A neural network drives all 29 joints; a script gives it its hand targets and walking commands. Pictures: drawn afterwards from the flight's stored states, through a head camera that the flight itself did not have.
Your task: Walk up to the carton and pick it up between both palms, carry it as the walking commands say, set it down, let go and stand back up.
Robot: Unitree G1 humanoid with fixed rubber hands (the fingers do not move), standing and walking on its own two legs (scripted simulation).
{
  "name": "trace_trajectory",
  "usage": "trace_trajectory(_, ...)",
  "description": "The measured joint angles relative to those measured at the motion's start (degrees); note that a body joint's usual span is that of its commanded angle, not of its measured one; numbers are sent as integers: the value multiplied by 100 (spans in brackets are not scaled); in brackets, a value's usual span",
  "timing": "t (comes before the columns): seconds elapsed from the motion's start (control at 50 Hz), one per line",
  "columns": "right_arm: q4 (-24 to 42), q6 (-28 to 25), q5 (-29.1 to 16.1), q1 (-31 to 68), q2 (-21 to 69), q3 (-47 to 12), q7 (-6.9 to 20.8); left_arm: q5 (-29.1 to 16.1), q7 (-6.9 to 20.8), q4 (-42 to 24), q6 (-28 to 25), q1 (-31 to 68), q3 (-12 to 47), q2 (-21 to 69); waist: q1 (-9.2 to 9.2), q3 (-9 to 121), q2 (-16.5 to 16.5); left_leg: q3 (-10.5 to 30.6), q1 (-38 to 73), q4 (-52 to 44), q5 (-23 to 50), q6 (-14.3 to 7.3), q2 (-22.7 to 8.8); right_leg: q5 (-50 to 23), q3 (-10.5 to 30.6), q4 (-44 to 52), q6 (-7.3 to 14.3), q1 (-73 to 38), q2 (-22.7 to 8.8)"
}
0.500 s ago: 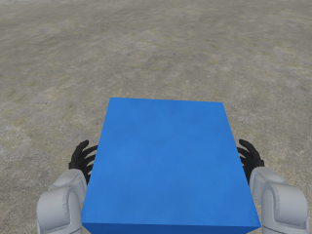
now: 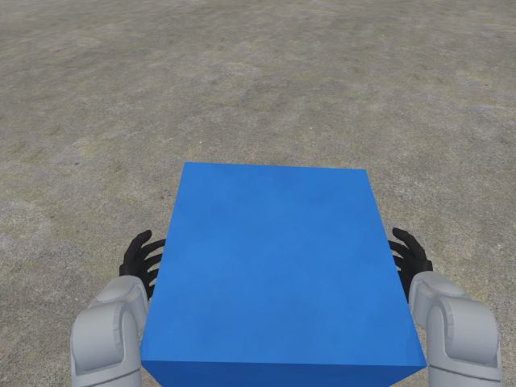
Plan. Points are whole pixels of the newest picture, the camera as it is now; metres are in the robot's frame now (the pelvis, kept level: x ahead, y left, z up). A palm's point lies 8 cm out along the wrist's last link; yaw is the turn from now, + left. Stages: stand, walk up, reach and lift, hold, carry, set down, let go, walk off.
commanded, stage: carry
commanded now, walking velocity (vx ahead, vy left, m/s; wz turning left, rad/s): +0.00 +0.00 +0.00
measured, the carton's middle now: (271, 283) +0.28 +0.01 +0.02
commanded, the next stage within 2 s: none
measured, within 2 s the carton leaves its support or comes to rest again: neither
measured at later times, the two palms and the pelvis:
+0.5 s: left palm (142, 277) +0.25 +0.20 +0.08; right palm (410, 272) +0.25 -0.19 +0.08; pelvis +0.01 +0.00 +0.00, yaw +0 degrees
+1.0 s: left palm (165, 278) +0.25 +0.16 +0.09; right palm (446, 301) +0.21 -0.23 +0.07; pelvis +0.01 -0.01 -0.01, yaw -6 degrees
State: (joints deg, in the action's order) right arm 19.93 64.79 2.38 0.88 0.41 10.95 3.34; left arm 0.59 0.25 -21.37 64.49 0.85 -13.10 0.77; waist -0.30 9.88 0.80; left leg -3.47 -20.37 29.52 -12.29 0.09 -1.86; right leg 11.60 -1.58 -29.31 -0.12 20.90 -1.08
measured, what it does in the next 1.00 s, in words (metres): stands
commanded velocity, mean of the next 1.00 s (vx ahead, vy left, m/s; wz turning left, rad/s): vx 0.00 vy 0.00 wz -0.25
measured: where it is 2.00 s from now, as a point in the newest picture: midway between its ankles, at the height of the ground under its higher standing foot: outside the picture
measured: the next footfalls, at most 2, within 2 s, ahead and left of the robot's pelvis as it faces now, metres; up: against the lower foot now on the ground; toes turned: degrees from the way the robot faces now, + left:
left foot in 1.70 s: +0.07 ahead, +0.05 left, +0.00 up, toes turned -24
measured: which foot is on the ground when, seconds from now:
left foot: down 0.00-1.00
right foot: down 0.00-1.00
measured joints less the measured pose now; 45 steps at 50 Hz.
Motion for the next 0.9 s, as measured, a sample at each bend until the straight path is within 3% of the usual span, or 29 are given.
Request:
trace_trajectory(0.64, -707, -785, 136, 197, -4, 52, 94, 185, 97, 649, -754, 134, 24, 59, 6, -150, 6, 2, 62, 3, -78, 25, -30, 75, -18, 9, 9, -68, 12)
trace_trajectory(0.7, -465, -742, 35, 156, 1, 44, 65, 93, 64, 389, -718, 66, 1, 63, 23, -195, 7, -27, 57, 39, -109, 37, -57, 88, 7, -19, 14, -51, 34)
trace_trajectory(0.8, 613, -372, -207, -50, 85, 83, 21, -198, -18, -738, -326, -192, -75, 92, 49, -262, -16, -145, -88, 306, -269, 56, -141, 192, 117, -284, 28, 156, 100)
trace_trajectory(0.9, 788, 56, -160, -316, 109, 3, -24, -216, -59, -897, 173, -376, 13, -22, 60, -142, -45, -307, -153, 619, -491, 98, -264, 357, 265, -633, 60, 326, 202)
